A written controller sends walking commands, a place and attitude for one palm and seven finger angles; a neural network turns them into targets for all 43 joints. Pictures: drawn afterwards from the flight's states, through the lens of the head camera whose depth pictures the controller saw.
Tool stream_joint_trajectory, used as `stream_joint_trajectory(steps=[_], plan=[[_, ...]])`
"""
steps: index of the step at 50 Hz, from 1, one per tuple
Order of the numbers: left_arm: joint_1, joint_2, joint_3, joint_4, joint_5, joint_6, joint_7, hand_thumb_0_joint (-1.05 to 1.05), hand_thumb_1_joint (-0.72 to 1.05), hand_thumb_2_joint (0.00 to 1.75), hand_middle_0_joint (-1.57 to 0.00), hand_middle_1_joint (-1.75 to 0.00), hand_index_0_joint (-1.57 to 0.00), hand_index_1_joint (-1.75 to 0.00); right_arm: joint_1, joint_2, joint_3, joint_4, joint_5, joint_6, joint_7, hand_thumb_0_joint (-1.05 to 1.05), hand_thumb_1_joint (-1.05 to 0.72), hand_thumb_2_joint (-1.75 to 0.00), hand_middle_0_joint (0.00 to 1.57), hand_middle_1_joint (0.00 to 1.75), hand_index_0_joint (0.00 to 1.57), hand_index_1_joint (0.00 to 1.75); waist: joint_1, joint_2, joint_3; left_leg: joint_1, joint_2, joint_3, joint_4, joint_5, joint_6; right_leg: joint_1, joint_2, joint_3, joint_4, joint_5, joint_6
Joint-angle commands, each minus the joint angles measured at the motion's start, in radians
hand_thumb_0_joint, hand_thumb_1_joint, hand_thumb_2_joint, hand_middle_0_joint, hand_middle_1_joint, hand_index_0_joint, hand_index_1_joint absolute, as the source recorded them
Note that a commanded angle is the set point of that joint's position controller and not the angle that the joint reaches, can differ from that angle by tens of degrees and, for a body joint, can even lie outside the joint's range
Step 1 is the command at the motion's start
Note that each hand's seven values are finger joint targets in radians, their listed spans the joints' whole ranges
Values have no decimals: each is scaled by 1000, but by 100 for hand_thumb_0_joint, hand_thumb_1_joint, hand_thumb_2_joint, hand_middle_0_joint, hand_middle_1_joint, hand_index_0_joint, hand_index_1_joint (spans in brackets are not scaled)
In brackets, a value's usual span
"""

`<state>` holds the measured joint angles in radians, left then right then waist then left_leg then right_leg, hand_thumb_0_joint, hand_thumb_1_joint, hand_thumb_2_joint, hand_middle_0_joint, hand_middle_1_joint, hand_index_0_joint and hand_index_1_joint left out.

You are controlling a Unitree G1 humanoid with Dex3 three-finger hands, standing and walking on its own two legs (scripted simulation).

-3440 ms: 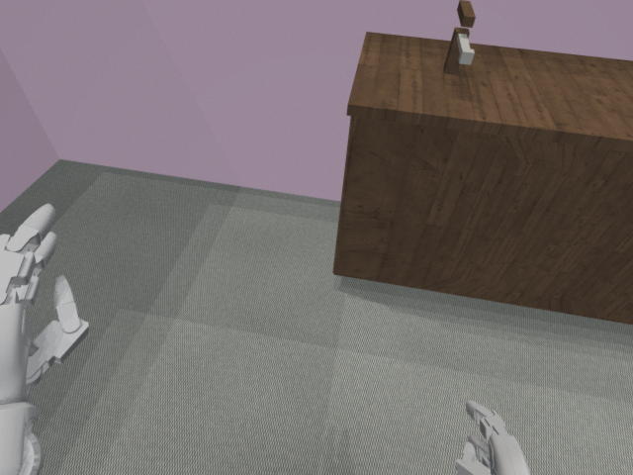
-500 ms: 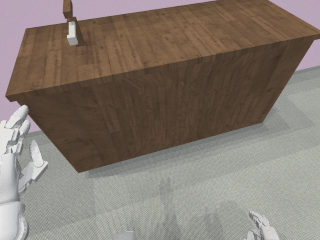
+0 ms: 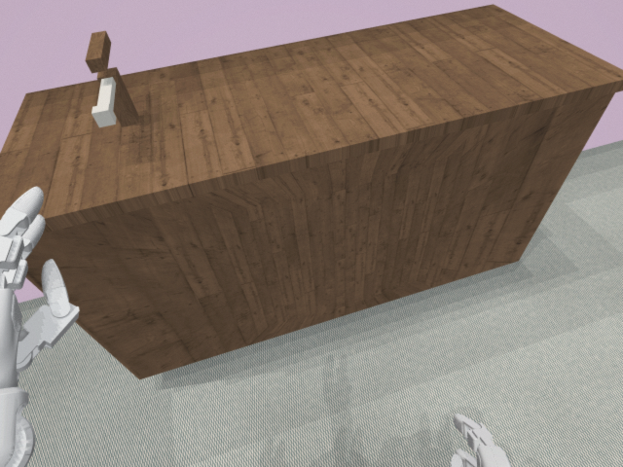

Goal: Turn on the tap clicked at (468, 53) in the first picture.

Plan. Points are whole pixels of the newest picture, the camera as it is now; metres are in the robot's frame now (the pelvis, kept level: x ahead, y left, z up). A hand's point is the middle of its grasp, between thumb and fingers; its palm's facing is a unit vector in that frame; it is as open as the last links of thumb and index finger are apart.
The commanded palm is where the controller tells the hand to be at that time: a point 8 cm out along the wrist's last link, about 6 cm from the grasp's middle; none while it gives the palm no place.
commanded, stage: take the last steps up to it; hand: left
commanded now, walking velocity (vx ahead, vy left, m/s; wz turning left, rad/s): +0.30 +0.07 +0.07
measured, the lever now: (104, 115) +0.62 +0.42 +0.14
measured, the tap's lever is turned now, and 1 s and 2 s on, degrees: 0 0 0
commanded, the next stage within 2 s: come to a stop and stand still in 0.82 s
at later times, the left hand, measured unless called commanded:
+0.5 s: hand (75, 228) +0.31 +0.28 +0.19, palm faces +0.48 -0.81 -0.32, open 7.4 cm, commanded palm +0.25 +0.31 +0.20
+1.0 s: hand (148, 185) +0.39 +0.23 +0.18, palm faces +0.40 -0.81 -0.42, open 7.4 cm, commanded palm +0.33 +0.28 +0.20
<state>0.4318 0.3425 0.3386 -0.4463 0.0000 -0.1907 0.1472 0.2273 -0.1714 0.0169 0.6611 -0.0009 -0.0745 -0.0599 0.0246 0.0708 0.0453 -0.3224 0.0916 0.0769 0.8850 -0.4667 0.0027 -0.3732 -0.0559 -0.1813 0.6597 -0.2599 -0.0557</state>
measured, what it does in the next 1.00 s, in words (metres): walks ahead: left foot, then right foot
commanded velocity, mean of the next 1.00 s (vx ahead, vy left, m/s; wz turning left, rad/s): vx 0.18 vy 0.06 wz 0.01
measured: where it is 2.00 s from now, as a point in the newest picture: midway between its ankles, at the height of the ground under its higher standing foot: outside the picture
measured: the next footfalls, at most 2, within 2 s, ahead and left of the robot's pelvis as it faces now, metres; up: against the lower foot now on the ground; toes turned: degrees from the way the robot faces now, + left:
left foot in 0.44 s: +0.17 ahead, +0.13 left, +0.00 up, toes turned +10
right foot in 0.84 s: +0.23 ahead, -0.08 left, +0.00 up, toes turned -3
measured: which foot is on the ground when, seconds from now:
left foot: up 0.00-0.42, down 0.44-0.84, up 0.86-1.00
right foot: down 0.00-0.46, up 0.48-0.82, down 0.84-1.00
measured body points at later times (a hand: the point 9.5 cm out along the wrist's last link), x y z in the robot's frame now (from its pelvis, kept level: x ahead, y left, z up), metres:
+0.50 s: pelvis +0.10 +0.03 +0.01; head +0.10 +0.04 +0.46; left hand +0.28 +0.32 +0.21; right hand +0.26 -0.22 -0.07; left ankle +0.13 +0.13 -0.72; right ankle +0.06 -0.08 -0.70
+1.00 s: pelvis +0.17 +0.00 +0.01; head +0.20 -0.02 +0.46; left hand +0.36 +0.27 +0.20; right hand +0.34 -0.24 -0.09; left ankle +0.15 +0.13 -0.65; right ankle +0.22 -0.07 -0.72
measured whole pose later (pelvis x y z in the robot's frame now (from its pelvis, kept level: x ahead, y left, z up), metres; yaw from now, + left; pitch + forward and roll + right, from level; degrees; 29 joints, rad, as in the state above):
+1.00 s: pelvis +0.17 +0.00 +0.01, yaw +1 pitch -1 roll +1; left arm 0.45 0.32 0.33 -0.47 -0.01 -0.20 0.15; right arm 0.16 -0.24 -0.01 0.65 0.00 -0.04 -0.05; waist -0.01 0.02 0.08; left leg -0.46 0.05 0.05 1.09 -0.40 -0.02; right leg -0.30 -0.03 -0.17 0.55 -0.23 -0.08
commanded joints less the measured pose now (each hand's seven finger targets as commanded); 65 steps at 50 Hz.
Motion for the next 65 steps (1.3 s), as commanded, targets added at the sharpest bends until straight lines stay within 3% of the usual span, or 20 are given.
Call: stream_joint_trajectory(steps=[1,5,15,20,21,22,23,24,30,39,41,42,43,45,48,50,56,59,62,65], plan=[[-109,242,171,-184,-17,-78,17,0,90,90,-20,-30,-20,-30,-107,-127,-62,-144,-3,-59,0,0,-90,-90,20,30,20,30,-24,-236,-104,-347,-9,-105,408,95,-13,249,-345,589,-448,-240,-106],[-42,207,155,-212,-15,-102,15,0,90,90,-20,-30,-20,-30,-122,-128,-60,-146,1,-24,3,0,-90,-90,20,30,20,30,-32,-138,-141,-325,11,-65,293,175,-29,266,-284,302,-399,80,-93],[26,186,142,-233,-30,-82,44,0,90,90,-20,-30,-20,-30,-82,-135,-77,-217,5,-28,-5,0,-90,-90,20,30,20,30,-5,-221,-140,-152,-15,55,-215,180,1,304,-270,249,-366,98,-101],[-105,183,101,-257,-24,-79,49,0,90,90,-20,-30,-20,-30,-71,-148,-77,-216,2,-27,-27,0,-90,-90,20,30,20,30,-26,-103,-106,111,-32,74,-411,226,20,154,-184,187,-221,-50,-42],[-141,172,84,-284,-23,-86,46,0,90,90,-20,-30,-20,-30,-63,-166,-83,-218,5,-30,-32,0,-90,-90,20,30,20,30,-40,14,-117,196,18,-26,-478,206,53,85,-137,155,-77,-41,-11],[-155,177,94,-313,-22,-95,49,0,90,90,-20,-30,-20,-30,-65,-184,-84,-226,7,-32,-30,0,-90,-90,20,30,20,30,-37,205,-144,306,171,-271,-535,302,130,-57,-24,71,145,-102,39],[-168,191,85,-324,-14,-110,45,0,90,90,-20,-30,-20,-30,-80,-161,-74,-236,7,-39,-25,0,-90,-90,20,30,20,30,-27,272,-131,368,290,-449,-580,451,195,-200,18,85,331,-336,52],[-135,221,107,-264,-4,-110,40,0,90,90,-20,-30,-20,-30,-89,-137,-55,-213,-7,-43,-24,0,-90,-90,20,30,20,30,-32,237,-116,307,314,-478,-611,408,220,-230,0,135,451,-337,46],[-2,175,115,-348,-22,-95,23,0,90,90,-20,-30,-20,-30,-68,-139,-65,-185,6,-65,5,0,-90,-90,20,30,20,30,-24,122,-147,253,197,-148,-563,562,169,-198,-18,97,333,-114,76],[-38,164,118,-188,-27,-56,16,0,90,90,-20,-30,-20,-30,-98,-135,-47,-183,11,-46,-11,0,-90,-90,20,30,20,30,-29,72,-134,135,165,-24,-438,461,93,140,55,-14,-155,14,79],[-68,188,120,-183,-12,-56,19,0,90,90,-20,-30,-20,-30,-97,-122,-49,-179,13,-33,-9,0,-90,-90,20,30,20,30,-25,-93,-192,8,90,32,-164,337,59,329,-70,159,-252,133,19],[-80,214,130,-190,-7,-56,23,0,90,90,-20,-30,-20,-30,-101,-105,-46,-193,11,-29,-5,0,-90,-90,20,30,20,30,-28,-311,-213,-187,-38,66,59,84,14,435,-265,485,-300,281,-77],[-80,224,141,-191,-12,-54,26,0,90,90,-20,-30,-20,-30,-130,-111,-41,-204,6,-35,-1,0,-90,-90,20,30,20,30,-10,-330,-181,-290,-69,-11,225,-106,-2,428,-385,625,-341,373,-148],[-91,224,143,-227,-25,-69,20,0,90,90,-20,-30,-20,-30,-113,-138,-63,-179,11,-37,8,0,-90,-90,20,30,20,30,-19,-262,-160,-278,-22,-99,316,-20,-20,333,-359,544,-364,194,-131],[-19,240,172,-305,-19,-89,29,0,90,90,-20,-30,-20,-30,-150,-119,-40,-174,5,-8,7,0,-90,-90,20,30,20,30,-30,-91,-152,-205,-8,-77,219,84,-34,242,-286,308,-323,378,-95],[35,227,178,-309,-29,-96,36,0,90,90,-20,-30,-20,-30,-142,-115,-39,-190,3,-8,-1,0,-90,-90,20,30,20,30,-30,-129,-173,-144,-21,-45,88,123,-37,234,-248,225,-315,439,-72],[104,202,184,-298,-40,-79,54,0,90,90,-20,-30,-20,-30,-105,-125,-56,-225,2,-18,-10,0,-90,-90,20,30,20,30,-8,-175,-186,-49,-48,0,-202,159,-33,273,-243,239,-277,478,-68],[86,182,157,-270,-41,-67,53,0,90,90,-20,-30,-20,-30,-77,-131,-59,-220,4,-13,-19,0,-90,-90,20,30,20,30,-31,-153,-204,106,-50,-16,-397,311,-26,230,-182,203,-217,357,-11],[16,184,131,-276,-36,-69,42,0,90,90,-20,-30,-20,-30,-96,-173,-68,-237,17,-14,-27,0,-90,-90,20,30,20,30,-7,28,-150,92,137,-188,-505,510,44,153,-29,154,-129,33,65],[-45,171,99,-287,-20,-84,28,0,90,90,-20,-30,-20,-30,-99,-150,-47,-221,-8,-33,-21,0,-90,-90,20,30,20,30,-10,175,-107,18,190,-245,-599,563,82,138,10,126,23,-187,67]])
